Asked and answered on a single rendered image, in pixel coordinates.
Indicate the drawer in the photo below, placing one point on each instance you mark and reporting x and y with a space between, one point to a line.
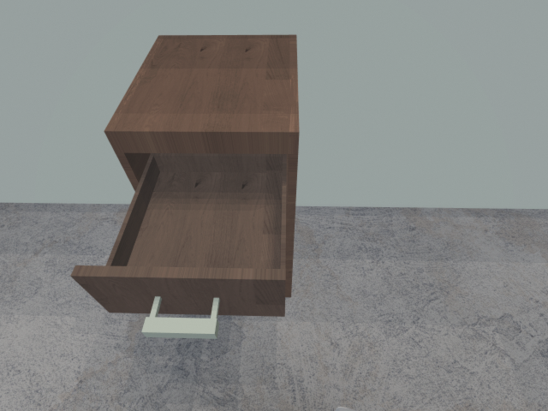
200 226

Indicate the cabinet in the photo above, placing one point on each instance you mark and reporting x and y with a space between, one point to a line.
234 94

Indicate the handle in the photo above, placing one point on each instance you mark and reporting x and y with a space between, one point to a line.
155 326

